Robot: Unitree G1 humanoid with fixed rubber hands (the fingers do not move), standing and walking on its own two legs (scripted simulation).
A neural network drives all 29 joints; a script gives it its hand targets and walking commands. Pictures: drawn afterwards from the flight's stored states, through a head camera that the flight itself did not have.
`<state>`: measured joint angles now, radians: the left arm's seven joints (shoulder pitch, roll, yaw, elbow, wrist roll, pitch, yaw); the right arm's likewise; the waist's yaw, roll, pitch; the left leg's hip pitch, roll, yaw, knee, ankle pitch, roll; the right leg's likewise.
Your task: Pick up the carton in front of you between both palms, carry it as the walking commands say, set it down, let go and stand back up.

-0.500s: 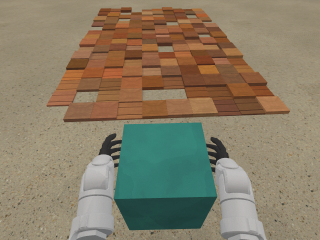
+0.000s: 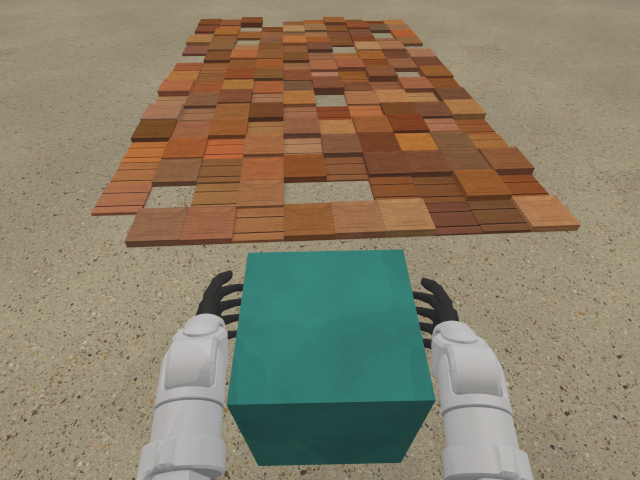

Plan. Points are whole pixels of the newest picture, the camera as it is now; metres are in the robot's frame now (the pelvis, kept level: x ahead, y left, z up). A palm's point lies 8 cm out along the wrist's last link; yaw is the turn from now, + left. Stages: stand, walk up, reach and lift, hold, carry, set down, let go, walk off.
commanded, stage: carry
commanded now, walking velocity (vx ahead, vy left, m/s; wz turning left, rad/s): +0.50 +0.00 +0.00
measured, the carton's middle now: (327, 362) +0.28 +0.00 -0.02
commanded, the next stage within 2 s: none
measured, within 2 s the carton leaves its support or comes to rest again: neither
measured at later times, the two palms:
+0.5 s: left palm (217, 245) +0.42 +0.17 +0.07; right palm (414, 244) +0.43 -0.13 +0.07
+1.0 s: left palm (264, 152) +0.73 +0.13 +0.05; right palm (403, 155) +0.74 -0.17 +0.04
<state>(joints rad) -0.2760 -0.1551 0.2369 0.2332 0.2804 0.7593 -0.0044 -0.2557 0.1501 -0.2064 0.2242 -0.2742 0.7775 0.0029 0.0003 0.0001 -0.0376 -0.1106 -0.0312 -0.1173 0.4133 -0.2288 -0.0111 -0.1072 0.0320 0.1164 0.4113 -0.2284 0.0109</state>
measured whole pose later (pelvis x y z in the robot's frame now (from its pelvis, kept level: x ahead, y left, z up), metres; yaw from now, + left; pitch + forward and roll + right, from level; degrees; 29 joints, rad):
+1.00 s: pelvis +0.47 -0.03 -0.02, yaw +2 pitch +3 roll -1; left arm -0.17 -0.14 0.10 -0.27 0.13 1.17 0.08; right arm -0.13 0.13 -0.12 -0.31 -0.12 1.20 -0.09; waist 0.02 0.03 -0.05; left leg -0.16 0.09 0.06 1.01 -0.45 0.00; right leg -0.46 -0.01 -0.28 0.56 -0.17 -0.12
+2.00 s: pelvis +1.13 -0.02 -0.03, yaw +1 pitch +4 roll +0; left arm -0.92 0.02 0.27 0.13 0.08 1.31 0.13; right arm -0.88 -0.05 -0.26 0.08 -0.04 1.35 -0.14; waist 0.04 0.04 0.04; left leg -0.26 0.03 0.07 1.06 -0.49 0.03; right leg -0.52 0.01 -0.18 0.63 -0.21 -0.11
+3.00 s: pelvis +1.76 -0.06 +0.00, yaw -1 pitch +5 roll +1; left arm -0.80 0.00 0.29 0.17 0.08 1.31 0.11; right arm -0.83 0.00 -0.26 0.17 -0.07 1.36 -0.14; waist 0.06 0.01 -0.04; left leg -0.68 0.03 0.03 1.23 -0.38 0.03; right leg -0.31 0.04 -0.08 0.49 -0.36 -0.09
